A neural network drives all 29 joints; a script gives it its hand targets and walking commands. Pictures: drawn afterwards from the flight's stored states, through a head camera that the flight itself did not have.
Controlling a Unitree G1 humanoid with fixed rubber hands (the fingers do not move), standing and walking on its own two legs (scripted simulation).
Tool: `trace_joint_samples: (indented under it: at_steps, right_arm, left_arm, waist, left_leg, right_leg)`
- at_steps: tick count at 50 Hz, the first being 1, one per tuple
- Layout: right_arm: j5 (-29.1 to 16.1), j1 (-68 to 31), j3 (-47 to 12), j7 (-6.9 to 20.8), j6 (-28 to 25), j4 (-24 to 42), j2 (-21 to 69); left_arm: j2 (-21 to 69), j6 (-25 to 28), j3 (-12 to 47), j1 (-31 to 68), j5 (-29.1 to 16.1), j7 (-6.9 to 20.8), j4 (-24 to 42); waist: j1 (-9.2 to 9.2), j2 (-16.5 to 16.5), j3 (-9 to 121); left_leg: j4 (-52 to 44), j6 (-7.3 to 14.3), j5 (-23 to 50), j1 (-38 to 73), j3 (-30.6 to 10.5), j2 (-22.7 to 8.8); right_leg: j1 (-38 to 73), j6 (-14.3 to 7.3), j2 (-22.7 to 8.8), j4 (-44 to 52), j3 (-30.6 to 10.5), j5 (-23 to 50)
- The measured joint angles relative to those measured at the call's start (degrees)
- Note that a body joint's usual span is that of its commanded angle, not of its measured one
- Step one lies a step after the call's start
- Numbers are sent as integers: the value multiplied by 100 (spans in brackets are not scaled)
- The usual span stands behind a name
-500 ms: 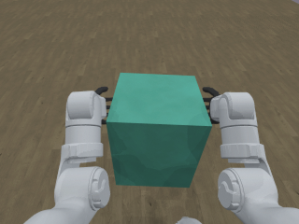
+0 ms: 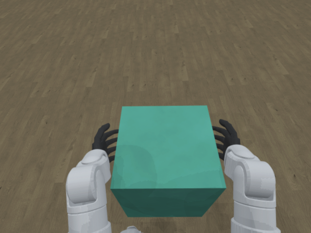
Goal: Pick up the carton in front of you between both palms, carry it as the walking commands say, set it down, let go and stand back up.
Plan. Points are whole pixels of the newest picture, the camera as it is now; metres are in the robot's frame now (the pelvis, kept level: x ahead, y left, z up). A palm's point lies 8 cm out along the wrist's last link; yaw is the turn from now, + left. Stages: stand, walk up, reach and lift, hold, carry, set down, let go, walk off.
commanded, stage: carry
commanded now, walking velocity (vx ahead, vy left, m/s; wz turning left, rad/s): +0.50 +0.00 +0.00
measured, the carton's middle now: (164, 165) +0.29 +0.00 +0.00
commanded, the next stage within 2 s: none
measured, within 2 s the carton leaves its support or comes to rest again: neither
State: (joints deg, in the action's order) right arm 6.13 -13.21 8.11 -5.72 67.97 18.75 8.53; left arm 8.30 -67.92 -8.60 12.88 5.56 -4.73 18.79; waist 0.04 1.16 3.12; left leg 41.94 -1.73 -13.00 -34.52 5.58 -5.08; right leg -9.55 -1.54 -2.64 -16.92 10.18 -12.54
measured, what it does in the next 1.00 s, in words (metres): walks ahead: left foot, then right foot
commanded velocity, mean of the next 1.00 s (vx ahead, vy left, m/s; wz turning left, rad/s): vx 0.22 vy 0.00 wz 0.00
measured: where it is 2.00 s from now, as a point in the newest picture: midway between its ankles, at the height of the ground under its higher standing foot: (166, 184)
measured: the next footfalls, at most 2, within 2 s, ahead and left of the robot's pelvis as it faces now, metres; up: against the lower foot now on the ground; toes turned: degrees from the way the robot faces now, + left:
left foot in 0.14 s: +0.29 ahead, +0.13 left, +0.00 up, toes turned +10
right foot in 0.62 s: +0.57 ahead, -0.11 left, +0.00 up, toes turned +6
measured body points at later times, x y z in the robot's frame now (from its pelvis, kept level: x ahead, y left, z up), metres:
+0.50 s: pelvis +0.31 +0.03 +0.00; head +0.28 +0.04 +0.45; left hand +0.59 +0.17 +0.08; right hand +0.57 -0.14 +0.09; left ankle +0.25 +0.12 -0.75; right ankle +0.45 -0.14 -0.70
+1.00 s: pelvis +0.53 -0.01 -0.01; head +0.49 -0.01 +0.44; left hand +0.80 +0.14 +0.07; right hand +0.80 -0.16 +0.07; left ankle +0.52 +0.10 -0.75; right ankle +0.53 -0.10 -0.75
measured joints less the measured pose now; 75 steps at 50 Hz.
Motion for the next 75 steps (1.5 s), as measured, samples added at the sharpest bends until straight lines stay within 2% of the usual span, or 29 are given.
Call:
trace_joint_samples:
  at_steps: [5,7,8,9,10,12,14,16,19,25,29,31,33,35,36,38,41,43,45,46,50,58,68,75]
  right_arm:
    - [42,351,-164,31,202,188,-82]
    - [68,348,-158,60,287,93,-83]
    - [89,319,-176,64,280,-23,-77]
    - [113,275,-204,77,239,-215,-70]
    - [131,231,-231,81,221,-415,-63]
    - [153,238,-252,81,240,-657,-64]
    - [134,358,-229,83,249,-674,-81]
    - [98,470,-207,83,210,-598,-94]
    - [57,554,-201,83,116,-446,-103]
    - [25,547,-271,83,80,-108,-103]
    - [50,451,-309,83,185,13,-93]
    - [69,384,-274,83,254,53,-87]
    - [50,253,-162,88,294,-38,-171]
    - [44,192,-71,88,332,-149,-210]
    - [57,201,-45,87,337,-178,-183]
    - [100,254,-13,82,312,-161,-72]
    - [114,307,-130,80,229,-27,-72]
    - [112,327,-188,80,163,74,-78]
    - [114,363,-232,81,107,124,-81]
    - [124,403,-265,85,65,82,-85]
    - [228,436,-271,164,-33,-308,-93]
    - [372,464,-160,279,-541,-1209,-98]
    - [526,496,-142,370,-1476,-1808,-99]
    - [793,208,99,463,-2259,-2786,-60]
  left_arm:
    - [-53,-144,246,-306,56,46,80]
    - [-60,-240,263,-340,97,48,32]
    - [-72,-272,241,-330,117,45,-14]
    - [-101,-287,194,-330,124,45,-100]
    - [-133,-309,155,-353,125,46,-191]
    - [-152,-365,127,-391,137,46,-360]
    - [-83,-370,134,-431,177,42,-449]
    - [-69,-326,213,-476,201,42,-449]
    - [-83,-232,309,-508,201,41,-356]
    - [-85,-201,334,-552,178,40,41]
    - [-84,-291,276,-524,152,38,220]
    - [-75,-344,250,-433,145,38,217]
    - [-54,-254,299,-287,170,35,-35]
    - [-35,-218,309,-168,188,30,-280]
    - [-34,-218,301,-171,186,30,-326]
    - [-44,-206,275,-252,150,31,-287]
    - [-59,-118,259,-357,89,32,-100]
    - [-64,-43,262,-406,60,32,24]
    - [-73,26,274,-461,53,45,84]
    - [-78,51,269,-493,60,59,57]
    - [-82,88,271,-514,176,95,-277]
    - [-80,487,276,-476,408,170,-1142]
    - [-80,1418,265,-508,577,261,-1739]
    - [-42,2213,17,-210,829,370,-2742]
  waist:
    - [-63,-62,479]
    - [-88,-119,644]
    - [-71,-221,711]
    - [-45,-344,755]
    - [-10,-367,776]
    - [28,-304,736]
    - [49,-257,670]
    - [81,-240,609]
    - [119,-200,567]
    - [96,-178,622]
    - [69,-172,636]
    - [68,-178,611]
    - [-18,88,541]
    - [-32,167,363]
    - [-24,160,277]
    - [-16,128,133]
    - [-48,93,-27]
    - [-64,96,-58]
    - [-78,130,15]
    - [-77,82,98]
    - [-61,-91,485]
    - [-12,-149,680]
    - [2,-118,497]
    - [-18,-113,476]
  left_leg:
    - [-1284,97,900,363,314,74]
    - [-1623,158,837,722,535,145]
    - [-1529,332,993,801,633,197]
    - [-1216,479,838,769,720,243]
    - [-1014,571,588,779,762,241]
    - [-1051,624,285,987,784,207]
    - [-1360,561,279,1291,778,212]
    - [-1719,545,292,1613,762,250]
    - [-2208,507,291,2072,720,293]
    - [-2784,300,-6,2963,654,299]
    - [-2578,54,-575,3446,621,221]
    - [-2010,-97,-1090,3515,550,142]
    - [-725,-175,-1480,3026,321,-95]
    - [502,-158,-1740,2323,-27,25]
    - [788,-113,-1830,2038,-92,102]
    - [623,-37,-1862,1659,-80,177]
    - [-314,19,-1405,1419,4,204]
    - [-1023,35,-712,1454,98,165]
    - [-1538,66,342,1650,173,74]
    - [-1536,99,421,1738,200,75]
    - [-1460,142,-195,2002,252,131]
    - [-1173,159,-607,2099,304,176]
    - [-960,207,-751,2011,343,186]
    - [-1017,231,-670,2032,354,200]
  right_leg:
    - [867,247,-20,60,-27,-649]
    - [1074,374,-90,-337,-95,-1131]
    - [1027,407,-207,-806,-140,-1451]
    - [757,374,-361,-1569,-232,-1521]
    - [354,334,-372,-2481,-419,-1517]
    - [-509,218,-253,-3995,-653,-1456]
    - [-1243,127,-240,-4620,-665,-1107]
    - [-1807,113,-314,-4525,-639,-643]
    - [-2374,186,-436,-3771,-580,-61]
    - [-2594,270,-473,-1949,-352,893]
    - [-2195,198,-300,-1171,-46,1284]
    - [-1754,116,-187,-716,154,1584]
    - [-1761,-233,-32,-1057,288,971]
    - [-1698,-335,-30,-1162,345,678]
    - [-1602,-273,-49,-1068,359,687]
    - [-1383,-274,-52,-804,367,708]
    - [-1098,-267,-29,-541,351,691]
    - [-949,-234,6,-556,339,578]
    - [-833,-185,69,-723,330,362]
    - [-778,-154,58,-805,306,242]
    - [-583,-50,-9,-951,249,-83]
    - [-561,70,-110,-1362,172,-521]
    - [-668,100,-154,-1578,120,-636]
    - [-646,97,-158,-1511,114,-545]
